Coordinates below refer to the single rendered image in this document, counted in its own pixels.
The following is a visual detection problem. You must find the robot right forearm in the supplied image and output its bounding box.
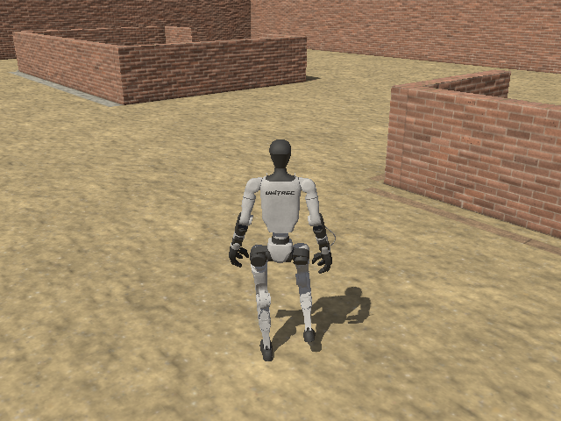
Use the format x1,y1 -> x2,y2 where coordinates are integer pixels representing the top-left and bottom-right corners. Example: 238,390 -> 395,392
313,213 -> 330,254

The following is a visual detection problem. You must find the robot right upper arm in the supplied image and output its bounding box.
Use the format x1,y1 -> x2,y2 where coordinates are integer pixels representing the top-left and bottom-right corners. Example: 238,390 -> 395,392
299,177 -> 322,227

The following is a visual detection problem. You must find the robot right foot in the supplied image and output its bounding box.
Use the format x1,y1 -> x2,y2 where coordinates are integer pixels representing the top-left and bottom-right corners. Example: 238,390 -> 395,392
303,328 -> 316,342

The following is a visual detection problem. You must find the left robot hand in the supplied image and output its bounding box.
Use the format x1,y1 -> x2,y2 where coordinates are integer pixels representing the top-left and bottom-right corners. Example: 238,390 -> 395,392
229,246 -> 249,268

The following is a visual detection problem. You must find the humanoid robot torso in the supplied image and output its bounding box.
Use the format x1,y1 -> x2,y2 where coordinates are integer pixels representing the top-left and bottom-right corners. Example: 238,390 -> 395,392
260,173 -> 301,263

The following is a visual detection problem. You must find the robot left upper arm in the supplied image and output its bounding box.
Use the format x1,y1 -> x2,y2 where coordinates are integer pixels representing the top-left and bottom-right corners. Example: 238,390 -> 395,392
239,177 -> 262,226

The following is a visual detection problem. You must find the robot left forearm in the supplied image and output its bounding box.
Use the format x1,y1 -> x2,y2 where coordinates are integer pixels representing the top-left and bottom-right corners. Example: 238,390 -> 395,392
231,212 -> 248,250

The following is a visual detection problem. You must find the right robot hand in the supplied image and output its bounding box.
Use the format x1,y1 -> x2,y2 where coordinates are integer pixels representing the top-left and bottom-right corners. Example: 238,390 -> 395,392
312,252 -> 332,274

